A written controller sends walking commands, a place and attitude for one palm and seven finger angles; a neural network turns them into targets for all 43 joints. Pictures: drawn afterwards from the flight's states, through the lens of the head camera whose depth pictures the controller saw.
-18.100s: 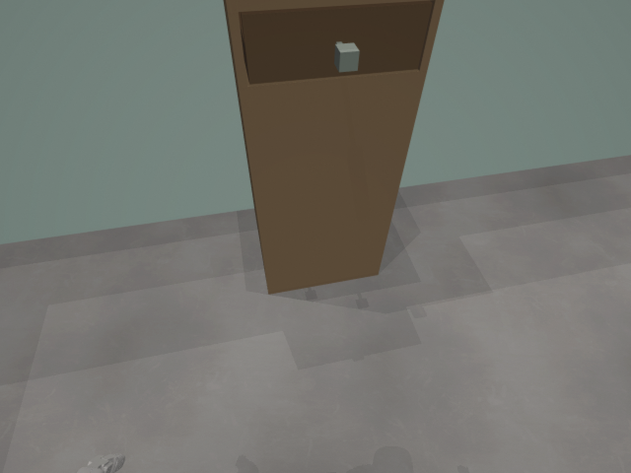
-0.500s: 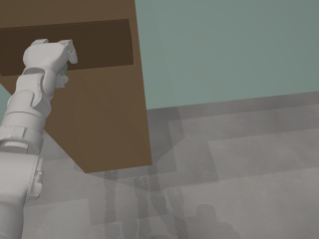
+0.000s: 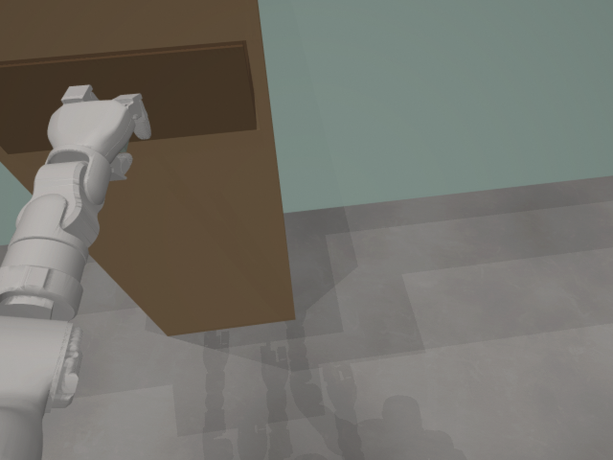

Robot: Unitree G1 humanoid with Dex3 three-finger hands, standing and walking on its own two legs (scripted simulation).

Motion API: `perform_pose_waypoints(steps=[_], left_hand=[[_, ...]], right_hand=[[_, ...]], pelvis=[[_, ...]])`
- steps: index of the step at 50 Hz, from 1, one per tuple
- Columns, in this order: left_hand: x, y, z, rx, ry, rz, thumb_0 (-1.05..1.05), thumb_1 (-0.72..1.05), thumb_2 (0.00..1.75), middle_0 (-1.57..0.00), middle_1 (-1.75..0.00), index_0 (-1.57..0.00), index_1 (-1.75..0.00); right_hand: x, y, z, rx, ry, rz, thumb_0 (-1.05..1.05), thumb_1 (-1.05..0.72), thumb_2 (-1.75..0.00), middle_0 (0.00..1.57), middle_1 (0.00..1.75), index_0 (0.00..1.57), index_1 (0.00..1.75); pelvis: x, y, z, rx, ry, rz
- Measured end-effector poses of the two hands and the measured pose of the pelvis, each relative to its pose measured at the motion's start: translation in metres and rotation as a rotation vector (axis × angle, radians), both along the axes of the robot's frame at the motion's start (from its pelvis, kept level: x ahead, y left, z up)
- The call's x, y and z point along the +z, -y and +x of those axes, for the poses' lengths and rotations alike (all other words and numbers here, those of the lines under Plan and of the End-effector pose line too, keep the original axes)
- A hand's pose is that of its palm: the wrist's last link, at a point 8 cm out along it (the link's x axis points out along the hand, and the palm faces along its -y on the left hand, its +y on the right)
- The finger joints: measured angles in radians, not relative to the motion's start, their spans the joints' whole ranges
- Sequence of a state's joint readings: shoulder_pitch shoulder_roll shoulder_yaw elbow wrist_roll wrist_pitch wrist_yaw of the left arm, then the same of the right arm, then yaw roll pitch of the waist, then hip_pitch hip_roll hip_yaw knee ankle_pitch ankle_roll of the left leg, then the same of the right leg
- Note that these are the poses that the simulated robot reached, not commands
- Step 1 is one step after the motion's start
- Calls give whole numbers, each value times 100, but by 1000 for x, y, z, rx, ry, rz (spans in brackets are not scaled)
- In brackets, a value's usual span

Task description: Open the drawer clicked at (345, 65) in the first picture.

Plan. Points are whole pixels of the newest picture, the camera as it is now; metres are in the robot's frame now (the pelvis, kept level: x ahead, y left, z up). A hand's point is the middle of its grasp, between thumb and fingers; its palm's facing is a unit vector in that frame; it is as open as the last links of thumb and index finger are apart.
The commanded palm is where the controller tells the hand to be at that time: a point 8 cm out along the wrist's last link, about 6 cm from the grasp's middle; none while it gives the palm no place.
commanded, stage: pull the drawer open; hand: left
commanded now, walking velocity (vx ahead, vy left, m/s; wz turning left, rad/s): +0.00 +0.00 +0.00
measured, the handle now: (110, 123) +0.53 +0.27 +0.14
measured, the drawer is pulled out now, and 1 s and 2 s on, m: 0.01 0.12 0.25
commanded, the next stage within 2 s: none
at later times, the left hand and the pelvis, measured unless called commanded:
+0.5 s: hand (106, 198) +0.41 +0.24 +0.13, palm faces +0.01 -0.01 -1.00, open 6.7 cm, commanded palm +0.37 +0.24 +0.19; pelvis +0.01 +0.00 +0.00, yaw +2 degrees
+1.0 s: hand (98, 233) +0.36 +0.24 +0.13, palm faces +0.03 -0.02 -1.00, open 6.8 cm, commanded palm +0.32 +0.23 +0.19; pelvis +0.00 -0.01 +0.01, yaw +2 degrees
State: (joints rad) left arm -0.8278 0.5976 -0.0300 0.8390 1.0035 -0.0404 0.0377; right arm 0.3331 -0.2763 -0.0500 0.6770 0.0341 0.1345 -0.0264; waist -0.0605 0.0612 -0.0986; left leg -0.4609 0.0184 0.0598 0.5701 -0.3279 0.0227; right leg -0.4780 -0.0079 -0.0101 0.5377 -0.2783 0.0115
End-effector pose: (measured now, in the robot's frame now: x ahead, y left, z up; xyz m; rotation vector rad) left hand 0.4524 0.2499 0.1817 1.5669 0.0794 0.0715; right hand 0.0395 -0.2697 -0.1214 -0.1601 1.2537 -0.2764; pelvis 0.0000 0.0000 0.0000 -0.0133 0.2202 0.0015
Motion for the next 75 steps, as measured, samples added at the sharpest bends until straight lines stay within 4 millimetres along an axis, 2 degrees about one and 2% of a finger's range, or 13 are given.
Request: perform_pose_waypoints(steps=[7,20,26,32,48,56,75], left_hand=[[-1,2,-17,-4,14,-2,-1,50,74,-8,-123,-42,-135],[-1,6,-54,-2,18,-8,0,49,76,-8,-123,-42,-135],[-1,8,-68,2,16,-10,0,49,75,-8,-123,-42,-135],[-1,9,-81,1,18,-14,0,49,75,-8,-123,-42,-135],[-2,13,-115,9,37,-21,1,47,77,-9,-124,-42,-135],[-2,14,-127,8,39,-25,1,48,77,-9,-124,-42,-135],[-3,18,-173,-2,62,-46,1,47,77,-10,-125,-42,-135]], right_hand=[[0,-5,23,20,45,25,1,-90,-90,20,30,20,30],[10,-21,103,144,219,58,1,-91,-90,20,30,20,30],[17,-27,125,184,280,66,1,-90,-90,20,30,20,30],[18,-28,129,197,300,73,1,-90,-90,20,30,20,30],[11,-26,119,211,282,85,1,-90,-90,20,30,20,30],[19,-29,131,218,341,90,1,-90,-90,20,30,20,30],[32,-46,162,279,428,122,1,-90,-90,20,30,20,30]], pelvis=[[2,-2,5,0,21,1],[4,0,6,26,69,8],[4,4,5,32,84,11],[5,7,3,31,98,13],[7,11,-1,36,127,19],[8,11,-2,27,141,20],[9,9,-1,27,166,20]])
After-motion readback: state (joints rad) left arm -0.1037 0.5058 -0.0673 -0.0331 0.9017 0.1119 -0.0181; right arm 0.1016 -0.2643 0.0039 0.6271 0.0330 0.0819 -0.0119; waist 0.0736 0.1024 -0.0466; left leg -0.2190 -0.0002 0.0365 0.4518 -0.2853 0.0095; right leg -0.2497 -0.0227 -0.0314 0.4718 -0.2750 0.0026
